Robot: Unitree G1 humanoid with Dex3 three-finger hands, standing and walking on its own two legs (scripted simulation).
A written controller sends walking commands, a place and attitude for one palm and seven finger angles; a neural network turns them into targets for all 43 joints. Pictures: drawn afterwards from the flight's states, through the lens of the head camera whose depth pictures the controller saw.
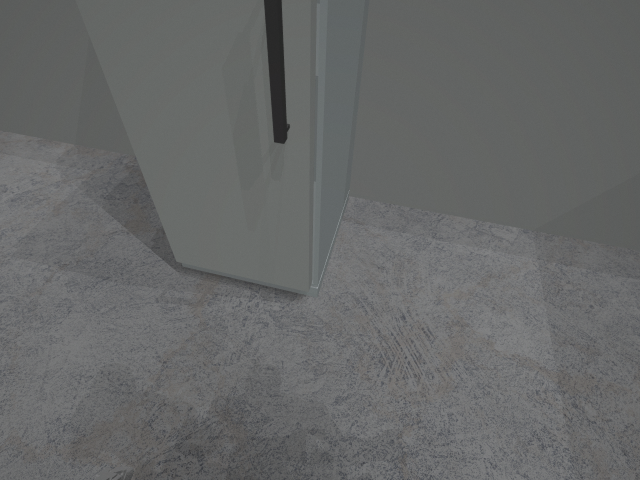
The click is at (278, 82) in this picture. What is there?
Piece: fridge door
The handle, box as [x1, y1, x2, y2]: [264, 0, 289, 143]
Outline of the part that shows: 264,0 274,141 283,143 286,139 286,132 289,127 289,124 286,123 285,116 281,0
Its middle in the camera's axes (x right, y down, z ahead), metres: -0.08 -0.36 +0.78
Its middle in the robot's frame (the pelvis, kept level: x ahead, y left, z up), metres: +0.84 +0.14 +0.15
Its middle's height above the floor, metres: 0.92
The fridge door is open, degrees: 0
